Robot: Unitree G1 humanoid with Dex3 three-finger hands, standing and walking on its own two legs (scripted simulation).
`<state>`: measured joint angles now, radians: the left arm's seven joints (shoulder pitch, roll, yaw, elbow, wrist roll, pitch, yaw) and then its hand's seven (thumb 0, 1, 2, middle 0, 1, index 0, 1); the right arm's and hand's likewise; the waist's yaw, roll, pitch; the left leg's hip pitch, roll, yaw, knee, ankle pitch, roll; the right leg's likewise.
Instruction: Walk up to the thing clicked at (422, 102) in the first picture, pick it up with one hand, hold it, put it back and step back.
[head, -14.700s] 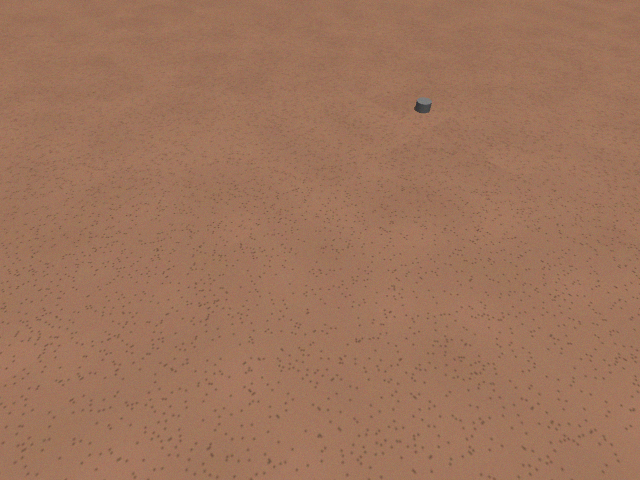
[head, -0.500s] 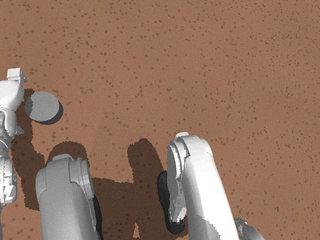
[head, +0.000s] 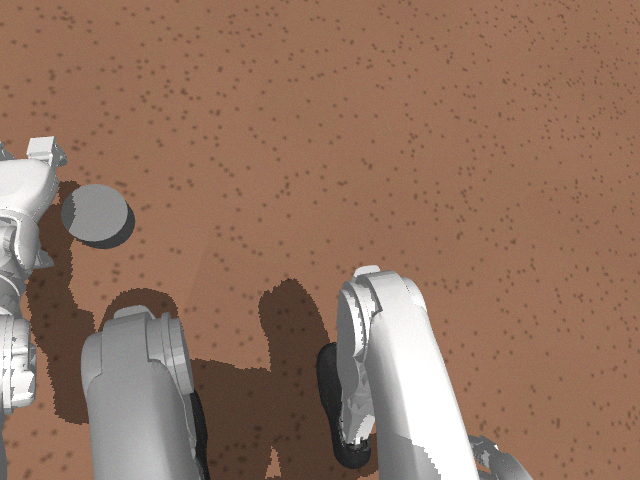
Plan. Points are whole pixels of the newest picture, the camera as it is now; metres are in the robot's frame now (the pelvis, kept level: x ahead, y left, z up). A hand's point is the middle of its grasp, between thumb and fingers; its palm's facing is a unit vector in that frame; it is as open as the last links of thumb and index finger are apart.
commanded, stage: rise first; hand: left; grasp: from above
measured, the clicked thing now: (100, 217) +0.49 +0.25 -0.29
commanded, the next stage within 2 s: approach in 0.24 s
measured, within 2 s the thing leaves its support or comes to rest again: neither
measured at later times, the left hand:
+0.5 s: hand (42, 219) +0.45 +0.28 -0.17, palm faces -0.45 -0.05 -0.89, open 14.1 cm
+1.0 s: hand (70, 199) +0.48 +0.26 -0.18, palm faces -0.44 -0.09 -0.89, open 14.0 cm
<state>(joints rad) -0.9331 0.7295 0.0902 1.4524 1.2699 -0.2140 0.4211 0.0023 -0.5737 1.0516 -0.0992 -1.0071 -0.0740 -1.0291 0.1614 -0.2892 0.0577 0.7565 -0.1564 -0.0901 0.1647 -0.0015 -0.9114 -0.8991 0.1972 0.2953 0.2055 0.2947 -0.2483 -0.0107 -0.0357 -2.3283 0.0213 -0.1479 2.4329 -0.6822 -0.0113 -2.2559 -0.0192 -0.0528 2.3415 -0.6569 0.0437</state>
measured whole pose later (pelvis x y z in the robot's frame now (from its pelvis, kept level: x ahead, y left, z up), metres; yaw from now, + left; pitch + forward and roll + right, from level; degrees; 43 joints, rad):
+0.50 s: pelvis +0.00 +0.00 +0.00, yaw +0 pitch +33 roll -7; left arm -0.95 0.71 0.06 1.47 1.26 -0.21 0.43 0.00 -0.55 1.03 -0.10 -1.02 -0.08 -1.04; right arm 0.17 -0.28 0.06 0.77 -0.16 -0.10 0.17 0.00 -0.91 -0.90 0.20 0.30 0.21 0.29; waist -0.25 -0.01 -0.04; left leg -2.33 0.02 -0.14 2.43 -0.68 -0.01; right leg -2.26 -0.02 -0.05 2.34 -0.66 0.04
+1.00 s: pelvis +0.00 +0.00 -0.01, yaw -1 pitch +33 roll -7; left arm -1.03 0.74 0.16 1.58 1.22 -0.11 0.47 0.00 -0.55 1.04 -0.09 -1.06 -0.08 -1.07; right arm 0.19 -0.30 0.11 0.75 -0.18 -0.12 0.21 0.00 -0.91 -0.89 0.20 0.30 0.21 0.29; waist -0.32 0.02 0.02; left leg -2.35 0.04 -0.16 2.46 -0.70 -0.02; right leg -2.30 0.00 -0.05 2.37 -0.65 0.04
